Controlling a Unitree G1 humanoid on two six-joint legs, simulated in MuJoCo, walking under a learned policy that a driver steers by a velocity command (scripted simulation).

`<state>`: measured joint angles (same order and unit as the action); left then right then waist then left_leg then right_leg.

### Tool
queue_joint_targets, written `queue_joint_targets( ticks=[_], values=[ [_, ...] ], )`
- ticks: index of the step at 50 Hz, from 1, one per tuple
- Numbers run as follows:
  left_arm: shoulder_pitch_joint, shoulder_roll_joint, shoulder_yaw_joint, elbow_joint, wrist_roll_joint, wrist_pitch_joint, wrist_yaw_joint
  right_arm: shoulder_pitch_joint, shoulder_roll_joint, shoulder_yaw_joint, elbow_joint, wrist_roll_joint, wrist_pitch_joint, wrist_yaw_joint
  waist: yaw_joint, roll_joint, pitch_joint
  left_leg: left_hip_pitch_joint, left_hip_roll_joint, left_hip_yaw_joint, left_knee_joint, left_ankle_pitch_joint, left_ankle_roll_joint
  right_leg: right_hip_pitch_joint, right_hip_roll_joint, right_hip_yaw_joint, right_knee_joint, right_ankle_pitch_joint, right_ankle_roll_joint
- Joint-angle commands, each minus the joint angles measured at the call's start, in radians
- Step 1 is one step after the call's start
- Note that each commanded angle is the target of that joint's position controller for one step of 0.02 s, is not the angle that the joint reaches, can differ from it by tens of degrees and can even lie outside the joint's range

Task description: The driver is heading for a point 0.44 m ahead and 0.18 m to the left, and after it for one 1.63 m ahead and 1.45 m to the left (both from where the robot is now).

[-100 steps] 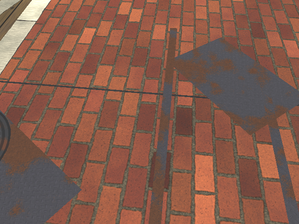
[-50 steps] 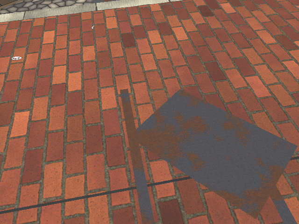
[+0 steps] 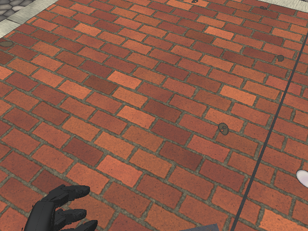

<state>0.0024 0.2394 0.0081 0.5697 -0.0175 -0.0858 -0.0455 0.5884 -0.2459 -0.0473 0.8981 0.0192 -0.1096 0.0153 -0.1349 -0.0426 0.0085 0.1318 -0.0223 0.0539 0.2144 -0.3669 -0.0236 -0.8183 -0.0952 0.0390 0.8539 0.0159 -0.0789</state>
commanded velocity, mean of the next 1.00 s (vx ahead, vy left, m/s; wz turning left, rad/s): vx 0.58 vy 0.00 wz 0.67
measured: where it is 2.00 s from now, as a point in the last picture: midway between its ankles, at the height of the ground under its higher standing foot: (138, 182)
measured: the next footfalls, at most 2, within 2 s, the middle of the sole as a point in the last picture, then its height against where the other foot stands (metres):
right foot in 0.12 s outside the picture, level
left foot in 0.56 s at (119, 187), level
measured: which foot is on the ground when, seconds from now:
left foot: down 0.00-0.12, up 0.14-0.54, down 0.56-1.00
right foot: up 0.00-0.10, down 0.12-0.56, up 0.58-1.00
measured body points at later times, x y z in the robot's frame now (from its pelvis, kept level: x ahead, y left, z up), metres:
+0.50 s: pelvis +0.44 -0.03 -0.01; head +0.45 -0.01 +0.44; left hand +0.38 +0.24 -0.14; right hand +0.70 -0.22 -0.08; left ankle +0.65 +0.14 -0.67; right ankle +0.30 -0.14 -0.73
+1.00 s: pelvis +0.68 +0.00 +0.01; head +0.70 +0.04 +0.45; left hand +0.66 +0.33 -0.08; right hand +1.01 -0.11 -0.06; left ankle +0.67 +0.09 -0.73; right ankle +0.87 -0.05 -0.71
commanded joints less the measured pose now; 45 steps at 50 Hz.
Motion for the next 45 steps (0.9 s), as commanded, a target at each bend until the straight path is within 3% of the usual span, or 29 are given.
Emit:
queue_joint_targets(
  ticks=[1, 3, 4, 5, 6, 7, 8, 9, 10, 11, 12, 14, 15, 17, 20, 22, 24, 26, 27, 28, 29, 30, 31, 32, 33, 36, 39, 42, 45],
  values=[
    [-0.172, 0.042, 0.010, -0.111, -0.011, -0.028, -0.021, -0.066, -0.166, -0.013, -0.058, 0.007, -0.009, -0.006, 0.052, 0.096, 0.154, -0.164, 0.240, -0.077, -0.146, 0.525, 0.170, 0.141, 0.040, -0.088, -0.165, 0.050, -0.013],
    [-0.150, 0.082, 0.032, -0.125, -0.008, -0.032, -0.022, -0.046, -0.197, -0.009, -0.039, -0.003, 0.004, -0.009, 0.096, 0.184, 0.086, -0.077, 0.263, -0.053, -0.012, 1.024, 0.157, 0.274, 0.115, -0.136, -0.198, -0.058, -0.042],
    [-0.052, 0.126, 0.055, -0.117, -0.010, -0.028, -0.015, -0.038, -0.212, -0.007, -0.025, -0.011, 0.012, -0.014, 0.166, 0.238, 0.009, -0.057, 0.279, -0.063, 0.119, 1.221, 0.150, 0.412, 0.139, -0.128, -0.204, -0.110, -0.064],
    [0.158, 0.172, 0.083, -0.072, -0.015, -0.020, -0.001, -0.073, -0.234, -0.009, -0.021, -0.015, 0.023, -0.020, 0.297, 0.262, -0.092, -0.141, 0.267, -0.050, 0.338, 1.315, 0.134, 0.679, 0.150, -0.120, -0.242, -0.096, -0.085],
    [0.416, 0.221, 0.108, -0.004, -0.012, -0.004, 0.019, -0.125, -0.228, -0.003, -0.049, -0.025, 0.020, -0.026, 0.425, 0.228, -0.214, -0.425, 0.224, -0.063, 0.661, 1.068, 0.101, 1.067, 0.033, 0.012, -0.200, -0.125, -0.098],
    [0.474, 0.329, 0.118, 0.028, 0.027, -0.010, 0.026, 0.037, -0.006, 0.047, -0.090, -0.026, 0.001, -0.017, 0.264, -0.157, -0.427, -0.765, 0.047, -0.128, 1.081, 0.007, 0.077, 1.412, -0.278, 0.531, -0.291, -0.497, -0.188],
    [0.541, 0.245, 0.104, 0.042, 0.032, -0.018, 0.021, -0.013, -0.088, 0.033, -0.090, 0.032, -0.029, -0.017, 0.317, -0.219, -0.550, -0.838, 0.034, -0.257, 1.239, -0.066, 0.103, 1.375, -0.324, 0.830, -0.526, -0.723, -0.201],
    [0.489, 0.178, 0.086, 0.069, 0.028, -0.025, 0.020, -0.176, -0.137, 0.007, -0.136, 0.071, -0.031, -0.025, 0.315, -0.144, -0.299, -0.953, 0.071, -0.222, 1.279, -0.005, 0.098, 1.223, -0.285, 0.674, -0.560, -0.681, -0.155],
    [0.430, 0.150, 0.078, 0.091, 0.021, -0.030, 0.017, -0.249, -0.115, 0.012, -0.159, 0.062, -0.028, -0.028, 0.279, -0.053, -0.158, -0.966, 0.113, -0.194, 1.240, 0.062, 0.093, 1.046, -0.264, 0.515, -0.571, -0.533, -0.138],
    [0.367, 0.122, 0.073, 0.106, 0.032, -0.037, 0.014, -0.270, -0.094, 0.010, -0.160, 0.037, -0.018, -0.029, 0.222, -0.001, -0.090, -0.913, 0.153, -0.184, 1.204, 0.113, 0.089, 0.884, -0.235, 0.400, -0.589, -0.417, -0.123],
    [0.319, 0.071, 0.062, 0.117, 0.048, -0.047, 0.010, -0.226, -0.076, 0.004, -0.149, 0.031, 0.007, -0.022, 0.162, -0.019, -0.063, -0.842, 0.189, -0.196, 1.184, 0.159, 0.090, 0.766, -0.204, 0.301, -0.612, -0.358, -0.112],
    [0.251, 0.027, 0.059, 0.146, 0.030, -0.054, 0.004, -0.185, -0.037, 0.000, -0.135, 0.042, 0.055, -0.009, 0.107, -0.051, -0.012, -0.786, 0.220, -0.194, 1.144, 0.154, 0.088, 0.647, -0.177, 0.135, -0.667, -0.262, -0.090],
    [0.224, 0.029, 0.061, 0.158, 0.020, -0.056, 0.005, -0.209, -0.029, -0.002, -0.142, 0.041, 0.073, -0.007, 0.093, -0.045, 0.036, -0.804, 0.228, -0.192, 1.121, 0.153, 0.085, 0.602, -0.171, 0.059, -0.692, -0.206, -0.068],
    [0.214, 0.054, 0.068, 0.172, 0.030, -0.059, 0.015, -0.273, -0.033, -0.003, -0.166, 0.027, 0.087, -0.006, 0.091, -0.012, 0.096, -0.860, 0.222, -0.182, 1.073, 0.259, 0.076, 0.572, -0.140, -0.073, -0.713, -0.086, -0.043],
    [0.175, 0.088, 0.068, 0.168, 0.044, -0.055, 0.045, -0.372, -0.048, -0.003, -0.207, 0.001, 0.074, 0.010, 0.083, 0.017, 0.166, -0.833, 0.164, -0.090, 0.831, 0.486, 0.069, 0.525, -0.070, -0.242, -0.711, 0.133, -0.019],
    [0.215, 0.139, 0.074, 0.172, 0.036, -0.050, 0.072, -0.462, -0.047, 0.003, -0.233, -0.018, 0.057, 0.041, 0.125, 0.080, 0.159, -0.739, 0.111, 0.025, 0.608, 0.610, 0.075, 0.561, -0.055, -0.305, -0.670, 0.295, 0.017],
    [0.268, 0.216, 0.088, 0.179, 0.023, -0.038, 0.094, -0.470, -0.065, -0.007, -0.252, -0.012, 0.047, 0.072, 0.124, 0.048, 0.092, -0.644, 0.040, 0.096, 0.503, 0.630, 0.088, 0.682, -0.078, -0.312, -0.556, 0.547, 0.049],
    [0.240, 0.281, 0.107, 0.156, -0.001, -0.007, 0.102, -0.325, -0.138, -0.040, -0.237, 0.005, 0.060, 0.077, 0.044, -0.040, -0.015, -0.502, -0.041, 0.140, 0.501, 0.499, 0.117, 0.785, -0.108, -0.299, -0.349, 0.873, 0.064],
    [0.195, 0.291, 0.113, 0.137, -0.008, 0.004, 0.096, -0.163, -0.207, -0.071, -0.211, 0.005, 0.075, 0.067, -0.045, -0.063, -0.089, -0.325, -0.056, 0.114, 0.515, 0.442, 0.152, 0.747, -0.122, -0.278, -0.152, 0.915, 0.058],
    [0.157, 0.251, 0.105, 0.129, -0.020, 0.001, 0.078, -0.010, -0.271, -0.104, -0.179, 0.002, 0.091, 0.041, -0.125, -0.010, -0.146, -0.101, -0.049, 0.049, 0.425, 0.508, 0.190, 0.636, -0.085, -0.267, 0.145, 0.710, 0.080],
    [0.174, 0.091, 0.068, 0.108, 0.000, -0.021, 0.049, -0.086, -0.319, -0.115, -0.189, 0.002, 0.102, 0.009, -0.041, 0.363, -0.056, -0.002, 0.048, -0.141, 0.371, 0.962, 0.267, 0.380, 0.154, -0.252, 0.601, -0.479, 0.135],
    [0.424, 0.040, 0.039, 0.082, 0.012, -0.045, 0.034, -0.225, -0.333, -0.083, -0.272, -0.068, 0.074, 0.013, 0.155, 0.389, -0.275, 0.168, 0.269, -0.673, 0.336, 1.147, 0.489, 0.151, 0.236, 0.005, 0.878, -0.690, 0.159],
    [0.387, 0.163, 0.049, 0.062, 0.016, -0.053, 0.031, -0.259, -0.321, -0.091, -0.337, -0.076, 0.067, 0.027, 0.095, 0.209, -0.474, 0.183, 0.341, -0.857, 0.186, 0.751, 0.530, 0.182, 0.208, 0.159, 0.877, -0.623, 0.128],
    [0.249, 0.198, 0.059, 0.024, 0.007, -0.046, 0.038, -0.307, -0.279, -0.086, -0.348, -0.040, 0.059, 0.035, 0.102, 0.039, -0.307, 0.038, 0.289, -0.825, 0.103, 0.456, 0.480, 0.126, 0.181, 0.145, 0.751, -0.566, 0.107],
    [0.199, 0.187, 0.060, 0.015, 0.019, -0.026, 0.055, -0.355, -0.225, -0.072, -0.353, -0.005, 0.052, 0.030, 0.142, -0.072, -0.216, -0.087, 0.257, -0.780, 0.082, 0.298, 0.424, 0.114, 0.131, 0.141, 0.649, -0.512, 0.105],
    [0.172, 0.186, 0.068, 0.013, 0.034, 0.029, 0.068, -0.423, -0.209, -0.072, -0.374, -0.015, 0.063, 0.009, 0.191, -0.043, -0.099, -0.391, 0.146, -0.603, 0.066, 0.466, 0.352, 0.248, 0.095, 0.135, 0.429, -0.473, 0.131],
    [0.122, 0.110, 0.050, 0.006, 0.045, 0.034, 0.078, -0.384, -0.225, -0.082, -0.356, -0.007, 0.089, -0.027, 0.170, -0.020, -0.137, -0.436, 0.081, -0.476, 0.149, 0.782, 0.321, 0.281, 0.118, 0.101, 0.213, -0.409, 0.173],
    [0.081, 0.110, 0.049, 0.009, 0.028, 0.049, 0.081, -0.393, -0.235, -0.086, -0.370, 0.007, 0.134, -0.056, 0.151, 0.058, -0.200, -0.402, 0.047, -0.485, 0.177, 0.593, 0.255, 0.289, 0.152, 0.113, 0.079, -0.257, 0.191],
    [0.012, 0.119, 0.055, 0.003, 0.021, 0.053, 0.077, -0.412, -0.222, -0.083, -0.391, 0.009, 0.157, -0.064, 0.119, 0.149, -0.149, -0.422, 0.018, -0.532, 0.162, 0.290, 0.208, 0.306, 0.171, 0.124, -0.056, -0.197, 0.181]
  ],
)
